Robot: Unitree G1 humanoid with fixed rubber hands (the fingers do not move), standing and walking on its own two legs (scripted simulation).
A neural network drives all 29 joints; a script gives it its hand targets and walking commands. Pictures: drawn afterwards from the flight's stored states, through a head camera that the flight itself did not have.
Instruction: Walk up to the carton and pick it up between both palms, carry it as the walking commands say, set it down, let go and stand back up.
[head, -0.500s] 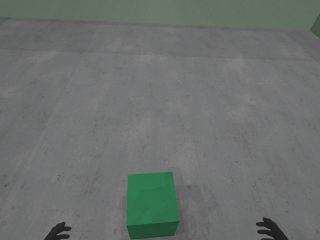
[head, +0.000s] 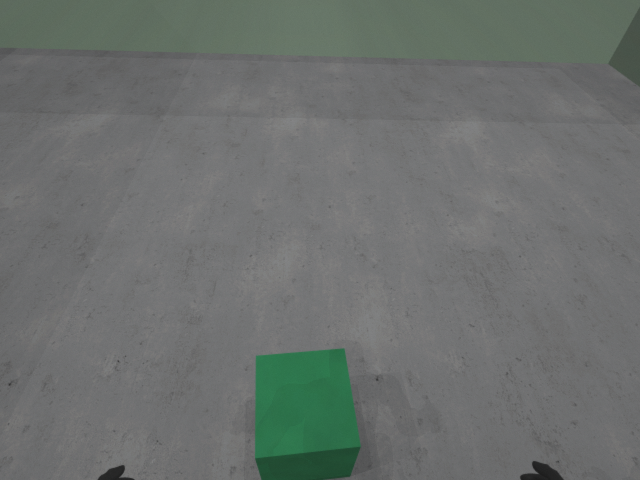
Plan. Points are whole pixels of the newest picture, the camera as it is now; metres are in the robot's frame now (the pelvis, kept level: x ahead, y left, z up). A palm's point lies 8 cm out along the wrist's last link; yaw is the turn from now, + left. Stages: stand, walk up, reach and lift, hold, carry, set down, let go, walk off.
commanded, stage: stand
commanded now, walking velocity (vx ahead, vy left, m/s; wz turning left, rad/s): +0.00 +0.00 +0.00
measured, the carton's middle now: (304, 417) +0.44 +0.03 -0.64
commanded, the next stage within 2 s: none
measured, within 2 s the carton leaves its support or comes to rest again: neither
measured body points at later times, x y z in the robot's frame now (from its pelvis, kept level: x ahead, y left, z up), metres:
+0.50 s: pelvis -0.02 +0.00 +0.00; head -0.02 +0.01 +0.45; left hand +0.08 +0.31 -0.12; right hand +0.09 -0.32 -0.10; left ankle -0.01 +0.09 -0.74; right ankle -0.05 -0.13 -0.74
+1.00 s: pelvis -0.02 +0.00 +0.00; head -0.02 +0.01 +0.45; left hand +0.07 +0.31 -0.12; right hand +0.08 -0.32 -0.10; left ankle -0.01 +0.09 -0.74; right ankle -0.05 -0.13 -0.74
